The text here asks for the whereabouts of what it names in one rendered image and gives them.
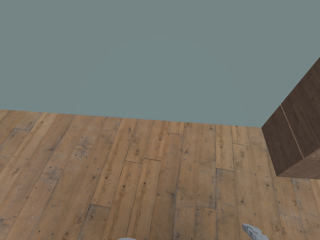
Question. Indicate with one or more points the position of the robot right hand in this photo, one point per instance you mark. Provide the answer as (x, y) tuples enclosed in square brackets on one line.
[(253, 232)]

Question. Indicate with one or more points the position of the cupboard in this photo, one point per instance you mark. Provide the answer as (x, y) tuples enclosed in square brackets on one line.
[(292, 133)]

